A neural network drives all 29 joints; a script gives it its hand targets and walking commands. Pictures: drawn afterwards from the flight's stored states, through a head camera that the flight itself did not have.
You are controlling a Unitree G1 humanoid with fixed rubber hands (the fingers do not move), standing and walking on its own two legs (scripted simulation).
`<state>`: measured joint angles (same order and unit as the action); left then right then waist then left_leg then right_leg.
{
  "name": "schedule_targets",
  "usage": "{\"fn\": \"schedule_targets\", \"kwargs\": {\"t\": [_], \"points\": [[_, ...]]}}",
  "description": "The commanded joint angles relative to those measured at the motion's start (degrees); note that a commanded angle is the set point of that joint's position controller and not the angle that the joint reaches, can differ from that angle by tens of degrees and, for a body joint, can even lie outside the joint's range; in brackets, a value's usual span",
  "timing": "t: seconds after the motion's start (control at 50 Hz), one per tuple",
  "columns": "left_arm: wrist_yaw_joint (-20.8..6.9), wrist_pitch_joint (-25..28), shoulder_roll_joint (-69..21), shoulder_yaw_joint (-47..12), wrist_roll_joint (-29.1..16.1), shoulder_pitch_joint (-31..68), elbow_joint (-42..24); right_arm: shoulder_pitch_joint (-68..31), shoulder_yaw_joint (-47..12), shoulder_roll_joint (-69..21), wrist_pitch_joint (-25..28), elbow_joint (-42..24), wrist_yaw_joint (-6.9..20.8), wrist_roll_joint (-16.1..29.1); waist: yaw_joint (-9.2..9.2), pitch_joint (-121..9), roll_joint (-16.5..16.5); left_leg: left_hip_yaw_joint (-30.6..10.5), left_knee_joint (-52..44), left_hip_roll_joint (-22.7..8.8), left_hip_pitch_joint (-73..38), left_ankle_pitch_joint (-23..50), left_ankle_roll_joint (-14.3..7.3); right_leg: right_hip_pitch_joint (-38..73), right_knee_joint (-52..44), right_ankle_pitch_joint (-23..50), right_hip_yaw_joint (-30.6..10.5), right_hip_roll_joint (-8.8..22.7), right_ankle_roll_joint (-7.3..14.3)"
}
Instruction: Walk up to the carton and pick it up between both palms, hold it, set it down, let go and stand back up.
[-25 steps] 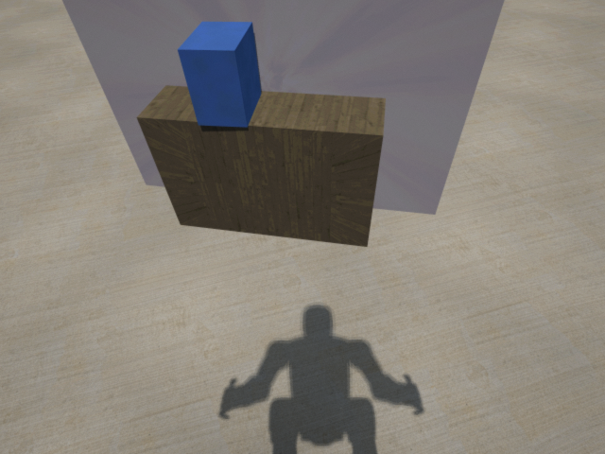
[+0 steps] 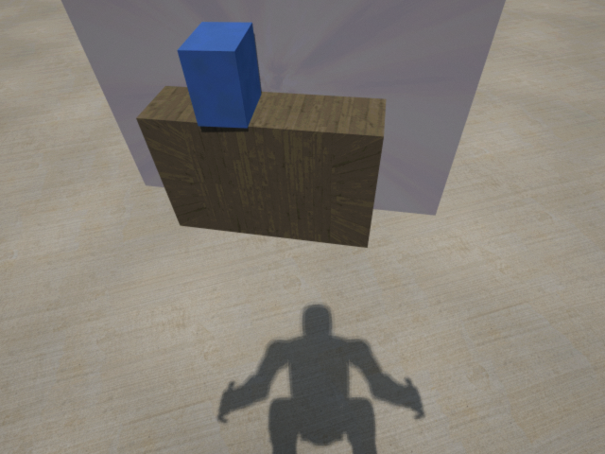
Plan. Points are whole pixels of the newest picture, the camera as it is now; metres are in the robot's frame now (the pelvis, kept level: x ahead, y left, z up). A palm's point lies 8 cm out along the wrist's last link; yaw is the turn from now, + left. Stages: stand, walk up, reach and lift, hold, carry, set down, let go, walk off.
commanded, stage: walk up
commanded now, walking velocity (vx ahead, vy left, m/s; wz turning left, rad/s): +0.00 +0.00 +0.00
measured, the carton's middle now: (224, 75) +1.27 +0.31 -0.09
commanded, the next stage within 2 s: none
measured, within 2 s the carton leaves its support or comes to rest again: neither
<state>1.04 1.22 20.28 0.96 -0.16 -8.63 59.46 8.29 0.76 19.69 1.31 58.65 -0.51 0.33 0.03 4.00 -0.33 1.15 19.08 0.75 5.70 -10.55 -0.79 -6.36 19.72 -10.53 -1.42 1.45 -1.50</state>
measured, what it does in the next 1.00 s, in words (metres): walks ahead: left foot, then right foot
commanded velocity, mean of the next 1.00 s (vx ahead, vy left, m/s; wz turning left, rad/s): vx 0.00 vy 0.00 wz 0.00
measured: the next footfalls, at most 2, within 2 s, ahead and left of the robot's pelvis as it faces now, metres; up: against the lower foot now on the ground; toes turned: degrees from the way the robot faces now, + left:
left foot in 0.42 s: +0.21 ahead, +0.24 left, +0.00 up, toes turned -2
right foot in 0.84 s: +0.38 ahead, +0.02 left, +0.00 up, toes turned -11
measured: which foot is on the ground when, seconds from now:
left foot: down 0.00-0.18, up 0.20-0.40, down 0.42-0.84, up 0.86-1.00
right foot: down 0.00-0.44, up 0.46-0.82, down 0.84-1.00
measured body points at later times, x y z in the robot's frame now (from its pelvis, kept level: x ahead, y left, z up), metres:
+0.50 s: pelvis +0.10 +0.11 -0.04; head +0.12 +0.12 +0.41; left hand +0.16 +0.46 -0.13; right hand +0.21 -0.21 -0.11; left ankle +0.17 +0.24 -0.75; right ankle +0.02 -0.10 -0.71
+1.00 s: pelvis +0.30 +0.15 -0.03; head +0.30 +0.11 +0.42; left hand +0.47 +0.45 -0.06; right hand +0.33 -0.17 -0.13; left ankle +0.28 +0.29 -0.66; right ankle +0.34 +0.03 -0.75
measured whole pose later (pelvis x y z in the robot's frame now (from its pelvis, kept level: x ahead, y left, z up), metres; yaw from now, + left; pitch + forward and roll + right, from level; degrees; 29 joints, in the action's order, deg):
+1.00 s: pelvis +0.30 +0.15 -0.03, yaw -10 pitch -5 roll +0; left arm 3.8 2.5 24.5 2.5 2.2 -20.4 29.3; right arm 23.4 4.4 26.8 -2.8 29.1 3.8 -1.8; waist -0.4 6.5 5.9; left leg -1.3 72.9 -0.3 24.6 -27.2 -0.9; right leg -18.7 39.2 -16.0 0.6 0.4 1.9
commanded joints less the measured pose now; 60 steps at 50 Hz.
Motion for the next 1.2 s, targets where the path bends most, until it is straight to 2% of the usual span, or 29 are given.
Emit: {"fn": "schedule_targets", "kwargs": {"t": [0.0,0.02,0.04,0.1,0.16,0.18,0.22,0.32,0.36,0.38,0.4,0.42,0.44,0.46,0.48,0.52,0.56,0.66,0.7,0.76,0.78,0.8,0.82,0.84,0.88,0.94,1.04,1.14,1.18], "points": [[0.47,1.02,10.28,1.97,0.05,0.45,-2.89,-1.48,2.21,10.93,1.01,-2.79,-0.55,-0.06,0.37,-3.72,0.54,-5.8,-3.57,-8.28,0.49,6.56,-0.54,1.05,-2.7,7.69,-4.46,5.88,2.55],[0.73,1.53,13.38,5.15,2.08,-6.88,-6.41,2.59,6.56,14.44,0.98,-6.99,1.04,-2.95,-0.09,-7.22,4.01,-2.07,2.01,-5.29,0.98,-21.82,-2.81,-1.69,1.12,-17.18,-6.43,4.92,7.71],[0.63,1.41,15.33,5.73,2.43,-5.37,-6.9,1.8,6.49,14.08,0.43,-8.42,1.83,-3.7,-0.21,-1.24,2.17,-5.34,2.63,-5.31,5.83,-28.95,-3.66,-7.51,1.54,-26.91,-10.23,6.56,9.55],[1.07,2.04,15.18,5.97,2.64,-7.33,-11.16,1.13,6.99,11.97,0.33,-13.78,3.38,-3.88,0.7,3.94,-0.85,-9.61,5.59,-6.48,13.8,-26.94,-5.11,-10.32,1.11,-29.53,-17.71,8.48,12.79],[1.96,2.95,17.66,7.21,3.62,-16.04,-11.64,-3.2,7.64,9.8,0.37,-20.35,4.1,-4.1,5.51,3.25,-10.64,-4.72,22.6,-2.02,32.56,-20.3,-2.34,8.08,-10.15,-31.29,-34.1,18.0,19.37],[2.38,3.24,18.5,7.66,4.05,-16.33,-12.76,-2.72,8.08,10.33,0.08,-21.89,4.37,-4.46,5.17,2.71,-9.12,-8.28,27.73,-4.27,37.26,-20.04,-1.45,11.63,-9.95,-29.98,-36.6,20.29,20.69],[2.95,3.76,18.08,7.6,3.98,-14.16,-15.62,0.54,9.01,12.47,-0.19,-23.65,4.89,-3.92,3.21,2.04,-5.1,-11.65,31.21,-7.33,37.19,-16.69,-0.07,10.25,-7.39,-26.51,-33.45,19.83,19.65],[2.21,3.77,18.48,7.5,4.07,-12.7,-21.16,3.0,8.35,11.45,-0.56,-27.5,6.72,-3.34,1.51,0.97,-10.12,-4.71,23.07,-6.58,22.91,-10.16,-0.01,-1.31,-1.83,-14.7,-16.2,12.61,13.76],[1.78,3.19,19.23,7.44,3.31,-8.38,-23.42,10.46,8.48,10.27,-0.68,-26.79,6.55,-3.12,-3.87,-0.86,-9.31,0.45,16.23,-4.07,4.75,-2.54,-0.88,-14.54,5.37,-13.4,-8.41,8.86,10.73],[1.7,2.84,17.21,6.78,3.28,-8.71,-24.26,16.99,9.2,11.5,-0.64,-24.88,5.87,-3.17,-6.85,-3.49,-4.24,3.35,15.45,-1.86,-8.51,-1.77,-1.27,-22.8,14.06,-14.83,-4.85,5.47,9.05],[1.6,2.66,13.22,5.67,3.31,-10.22,-25.37,25.58,10.43,15.2,-0.49,-22.96,5.03,-3.66,-11.4,-8.49,7.45,1.56,14.05,-2.64,-19.73,-4.47,-2.52,-29.96,30.16,-19.11,-1.9,-0.18,6.91],[1.56,2.7,8.65,4.23,2.21,-10.2,-27.94,29.68,11.14,20.76,-0.39,-23.71,4.32,-4.3,-13.39,-10.36,20.77,-19.47,5.96,-14.92,-19.44,-24.07,-7.32,-37.21,45.23,-31.53,-2.46,-5.7,4.29],[2.45,2.43,11.99,4.82,0.95,-10.17,-30.53,23.66,11.07,23.74,-0.36,-26.51,3.76,-3.45,-9.86,-7.41,20.85,-43.9,-9.04,-25.8,-9.43,-36.14,-15.52,-40.2,50.71,-30.25,-5.46,-6.5,4.39],[2.58,1.71,14.6,5.64,1.32,-8.27,-31.88,18.57,10.83,23.12,-0.19,-27.69,3.3,-2.06,-6.72,-1.94,13.93,-46.72,-10.96,-28.35,-3.93,-39.81,-18.52,-40.48,55.49,-26.43,-8.75,-1.68,4.35],[2.17,1.51,16.77,6.22,1.83,-8.62,-30.6,15.85,10.36,21.57,-0.02,-28.71,2.47,-1.72,-4.47,2.29,8.01,-39.18,-7.43,-25.5,-2.81,-34.62,-16.4,-41.25,56.77,-21.98,-8.55,0.37,3.67],[1.23,1.36,16.39,6.03,1.94,-13.79,-27.51,14.11,9.57,19.88,0.03,-28.95,1.34,-2.47,-1.96,3.49,6.43,-24.21,-0.36,-21.01,0.96,-14.38,-14.18,-35.03,50.9,-16.24,-5.97,3.09,2.83],[0.53,1.02,14.74,5.87,1.62,-14.04,-27.35,13.33,8.3,16.89,0.39,-29.18,1.46,-2.62,-1.42,3.86,7.08,-16.04,-1.39,-18.81,8.39,-7.33,-13.96,-27.63,45.2,-13.6,-4.2,2.25,2.01],[-0.98,0.55,13.41,5.47,1.16,-8.69,-32.01,13.09,7.75,16.49,0.85,-31.49,2.83,-2.64,-1.84,7.3,11.44,-8.28,-4.5,-16.31,13.22,-11.59,-11.14,-20.22,25.02,-3.55,1.38,2.4,2.24],[-1.17,0.72,13.87,5.92,1.52,-7.4,-32.65,14.26,7.51,16.41,0.49,-31.69,3.35,-1.99,-2.15,5.66,8.64,-6.18,-1.95,-15.35,14.59,-10.91,-9.39,-13.95,20.83,0.35,4.13,-0.07,3.26],[-0.02,0.92,15.57,6.87,2.06,-12.31,-31.53,15.54,6.63,15.86,-0.4,-32.23,3.68,-1.92,0.84,0.55,2.3,-2.26,9.75,-12.75,17.07,-5.01,-6.39,0.11,16.21,-0.57,5.8,-4.14,4.62],[0.84,1.13,16.94,7.45,2.24,-16.16,-30.97,16.62,6.03,14.87,-0.5,-32.26,3.87,-2.02,3.17,-3.15,-0.01,0.25,18.8,-10.84,19.5,-1.35,-5.45,6.78,14.99,-3.9,3.36,-3.24,5.86],[1.76,1.23,20.44,8.37,2.94,-21.0,-30.8,18.52,5.18,13.01,-0.59,-32.99,3.76,-2.16,5.49,-6.9,-7.33,3.16,35.33,-5.6,25.99,-4.89,-3.2,11.93,9.5,-18.46,-14.78,7.33,9.77],[2.65,1.24,23.5,8.99,3.14,-23.38,-32.43,20.9,5.23,13.24,-1.06,-34.91,3.43,-2.65,5.57,-11.25,-12.36,0.25,49.29,0.0,32.26,-26.45,-0.85,15.3,1.19,-24.8,-43.26,22.4,16.21],[3.8,1.13,21.74,8.88,2.66,-22.08,-33.12,17.9,7.66,19.24,-2.57,-35.42,3.04,-3.34,5.73,-7.95,-4.92,-5.86,56.16,-1.53,34.47,-23.78,-0.49,12.37,-2.29,-27.96,-47.96,24.39,21.18],[4.5,2.03,20.69,7.94,2.08,-18.3,-34.38,15.96,7.97,18.97,-2.71,-36.59,3.17,-2.58,3.27,-2.73,-0.87,-8.1,59.78,-3.52,36.42,-19.61,-0.7,5.94,-0.63,-21.08,-37.88,20.65,19.24],[3.51,2.83,19.98,7.04,2.35,-12.97,-35.05,18.66,7.51,16.45,-2.9,-34.7,4.34,-1.84,-0.3,0.43,-5.17,-6.8,54.33,-5.13,29.27,-14.38,0.27,-7.21,0.5,-10.49,-20.95,13.9,15.52],[3.21,3.91,21.0,7.32,2.87,-13.7,-34.95,14.03,6.99,14.58,-3.79,-35.84,5.9,-2.64,-0.26,0.94,-10.07,-4.34,46.58,-7.0,30.42,-8.25,1.46,-9.13,1.79,-2.62,-13.77,11.76,15.59],[3.01,3.28,23.11,7.92,2.29,-12.95,-35.57,8.3,6.92,14.16,-3.81,-36.7,6.78,-2.48,0.75,0.69,-11.64,-1.4,29.02,-7.92,19.94,-6.08,-0.32,-14.16,4.01,-14.49,-9.1,9.98,11.72],[3.01,2.62,23.47,7.97,1.96,-10.85,-35.96,10.38,7.62,14.75,-3.84,-35.54,6.65,-2.15,-1.35,0.65,-10.26,0.67,24.37,-7.08,10.59,-3.76,-1.25,-20.44,5.61,-20.41,-8.22,10.8,10.69]]}}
